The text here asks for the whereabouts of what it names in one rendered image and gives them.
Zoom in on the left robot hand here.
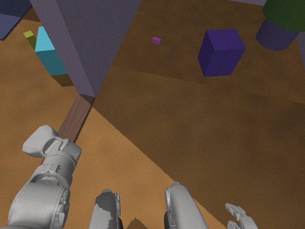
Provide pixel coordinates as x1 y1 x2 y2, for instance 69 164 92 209
22 125 59 158

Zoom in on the left robot arm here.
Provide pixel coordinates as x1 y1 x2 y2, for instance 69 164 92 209
0 136 81 229

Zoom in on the potted plant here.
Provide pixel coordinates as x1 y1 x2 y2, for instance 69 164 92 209
256 0 305 51

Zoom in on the right robot hand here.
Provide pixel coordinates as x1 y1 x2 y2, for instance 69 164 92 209
225 203 258 229

